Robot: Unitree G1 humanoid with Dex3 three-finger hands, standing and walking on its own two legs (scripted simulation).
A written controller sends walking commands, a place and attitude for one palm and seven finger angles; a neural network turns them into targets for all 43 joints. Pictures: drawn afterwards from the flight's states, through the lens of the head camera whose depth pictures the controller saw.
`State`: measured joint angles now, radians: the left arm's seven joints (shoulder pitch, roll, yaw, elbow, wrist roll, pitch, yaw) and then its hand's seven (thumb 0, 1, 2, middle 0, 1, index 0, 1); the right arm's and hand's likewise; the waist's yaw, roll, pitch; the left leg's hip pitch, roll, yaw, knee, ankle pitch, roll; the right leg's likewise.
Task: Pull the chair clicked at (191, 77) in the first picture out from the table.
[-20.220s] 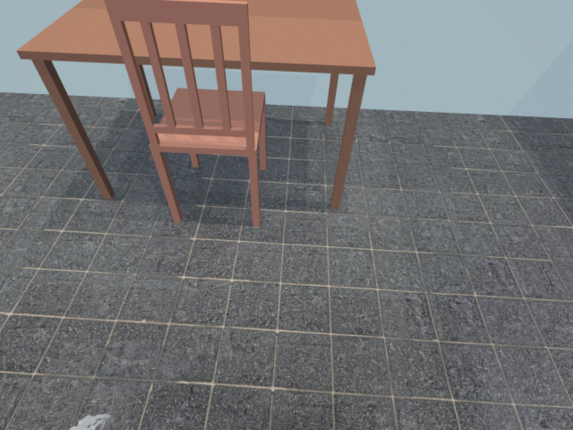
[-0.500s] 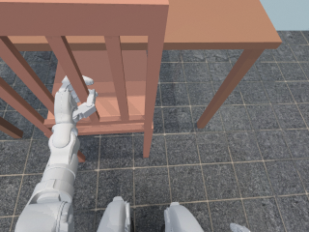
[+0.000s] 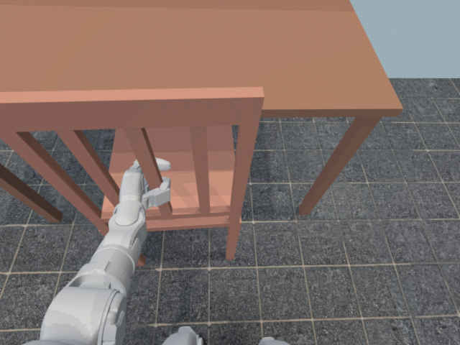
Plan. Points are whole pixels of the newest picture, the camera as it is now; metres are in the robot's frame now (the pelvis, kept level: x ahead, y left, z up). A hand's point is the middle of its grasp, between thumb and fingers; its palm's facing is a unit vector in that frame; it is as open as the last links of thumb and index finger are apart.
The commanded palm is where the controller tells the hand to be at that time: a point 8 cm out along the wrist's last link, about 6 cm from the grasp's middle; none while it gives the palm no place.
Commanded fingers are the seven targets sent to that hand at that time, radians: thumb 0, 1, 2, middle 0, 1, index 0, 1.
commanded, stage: step backward, pulling the chair out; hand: left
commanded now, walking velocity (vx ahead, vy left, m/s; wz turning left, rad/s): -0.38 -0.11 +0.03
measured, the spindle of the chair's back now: (154, 179) +0.43 +0.15 -0.05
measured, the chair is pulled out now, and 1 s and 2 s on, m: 0.07 0.20 0.29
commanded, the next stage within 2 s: none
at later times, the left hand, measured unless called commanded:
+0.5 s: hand (179, 233) +0.32 +0.09 -0.04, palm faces +0.00 -0.99 -0.12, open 5.6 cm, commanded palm +0.32 +0.14 -0.05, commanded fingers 0.00 0.90 0.90 -0.50 -1.45 -0.50 -1.45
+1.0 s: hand (168, 258) +0.27 +0.11 -0.05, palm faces +0.01 -0.99 -0.16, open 5.8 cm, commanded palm +0.28 +0.16 -0.05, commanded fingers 0.00 0.90 0.90 -0.50 -1.45 -0.50 -1.45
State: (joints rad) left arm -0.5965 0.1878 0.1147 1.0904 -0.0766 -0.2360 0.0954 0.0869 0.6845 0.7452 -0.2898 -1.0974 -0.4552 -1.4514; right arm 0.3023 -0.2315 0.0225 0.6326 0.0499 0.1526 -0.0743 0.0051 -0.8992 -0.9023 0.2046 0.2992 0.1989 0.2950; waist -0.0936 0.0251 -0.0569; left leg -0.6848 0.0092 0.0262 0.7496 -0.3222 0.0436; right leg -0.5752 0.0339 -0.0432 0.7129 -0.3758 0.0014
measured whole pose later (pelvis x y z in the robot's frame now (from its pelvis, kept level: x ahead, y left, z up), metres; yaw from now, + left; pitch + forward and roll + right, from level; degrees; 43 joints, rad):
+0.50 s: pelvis -0.06 -0.02 +0.01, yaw +0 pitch +7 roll -2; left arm -0.57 0.15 0.05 1.13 -0.10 -0.23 0.08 0.08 0.66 0.73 -0.29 -1.14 -0.49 -1.45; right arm 0.25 -0.26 0.00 0.76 0.08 0.02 -0.11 0.01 -0.90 -0.90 0.20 0.30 0.20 0.29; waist -0.09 0.06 0.08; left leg -0.56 0.03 0.02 0.60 -0.17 0.02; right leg -0.45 0.06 -0.05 0.57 -0.25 -0.03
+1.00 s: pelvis -0.09 -0.02 +0.01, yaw +0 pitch +2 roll -1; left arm -0.54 0.15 0.02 1.12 -0.09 -0.23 0.08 0.08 0.60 0.80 -0.34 -1.16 -0.49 -1.45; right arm 0.20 -0.20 0.03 0.77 0.05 -0.08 -0.12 0.01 -0.90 -0.90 0.21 0.30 0.20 0.30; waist -0.05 0.06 0.13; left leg -0.53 0.02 0.02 0.66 -0.22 0.01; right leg -0.44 0.04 -0.05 0.64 -0.25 -0.04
